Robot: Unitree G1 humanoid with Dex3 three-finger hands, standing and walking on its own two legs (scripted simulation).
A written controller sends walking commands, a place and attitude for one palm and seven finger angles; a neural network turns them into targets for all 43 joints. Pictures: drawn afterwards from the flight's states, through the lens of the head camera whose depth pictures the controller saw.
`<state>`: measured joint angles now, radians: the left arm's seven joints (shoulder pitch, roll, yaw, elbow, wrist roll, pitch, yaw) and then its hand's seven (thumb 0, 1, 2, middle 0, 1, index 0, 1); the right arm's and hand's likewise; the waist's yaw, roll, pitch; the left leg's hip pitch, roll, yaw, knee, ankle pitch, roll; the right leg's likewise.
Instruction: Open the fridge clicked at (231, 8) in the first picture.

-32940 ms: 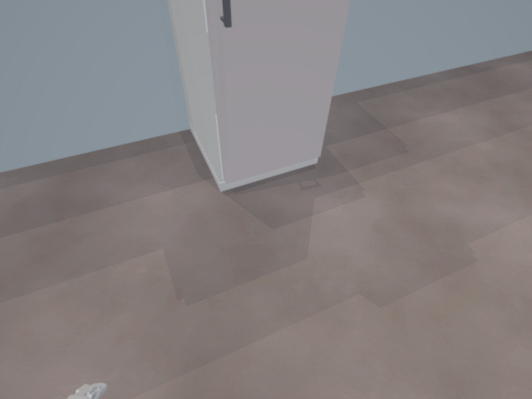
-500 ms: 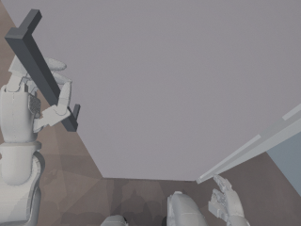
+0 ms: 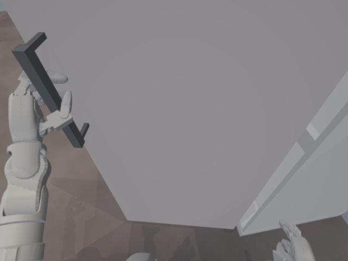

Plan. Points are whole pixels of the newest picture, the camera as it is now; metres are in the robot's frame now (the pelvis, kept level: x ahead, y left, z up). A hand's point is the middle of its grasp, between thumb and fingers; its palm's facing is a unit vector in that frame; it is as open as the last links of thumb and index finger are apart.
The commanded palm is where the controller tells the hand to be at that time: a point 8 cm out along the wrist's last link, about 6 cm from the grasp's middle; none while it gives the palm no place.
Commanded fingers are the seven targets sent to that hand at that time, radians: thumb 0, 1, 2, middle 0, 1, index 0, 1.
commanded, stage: stop walking and hold the door back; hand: left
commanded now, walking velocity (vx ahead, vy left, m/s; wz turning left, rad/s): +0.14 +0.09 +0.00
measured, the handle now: (62, 99) +0.37 +0.25 +0.20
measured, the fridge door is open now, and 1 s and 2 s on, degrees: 75 73 70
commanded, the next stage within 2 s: loosen the grip on the handle in 1.16 s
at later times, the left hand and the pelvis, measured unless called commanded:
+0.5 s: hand (67, 103) +0.35 +0.23 +0.20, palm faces +0.25 -0.95 -0.20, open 5.8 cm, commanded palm +0.32 +0.27 +0.18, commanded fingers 0.00 0.90 0.90 -0.45 -1.40 -0.45 -1.40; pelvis -0.07 +0.03 +0.00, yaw -2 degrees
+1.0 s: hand (68, 104) +0.35 +0.23 +0.20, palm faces +0.22 -0.96 -0.16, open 5.5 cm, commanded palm +0.33 +0.27 +0.18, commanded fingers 0.00 0.90 0.90 -0.45 -1.40 -0.45 -1.40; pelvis -0.09 +0.04 -0.01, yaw -3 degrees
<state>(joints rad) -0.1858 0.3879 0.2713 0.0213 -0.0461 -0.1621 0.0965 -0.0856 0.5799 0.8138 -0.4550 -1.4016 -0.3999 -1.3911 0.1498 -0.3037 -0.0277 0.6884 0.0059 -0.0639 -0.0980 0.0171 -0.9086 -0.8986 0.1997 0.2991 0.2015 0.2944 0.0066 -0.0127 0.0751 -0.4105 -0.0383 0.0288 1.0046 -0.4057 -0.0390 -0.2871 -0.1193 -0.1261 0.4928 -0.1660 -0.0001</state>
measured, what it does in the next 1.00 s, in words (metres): walks backwards: left foot, then right foot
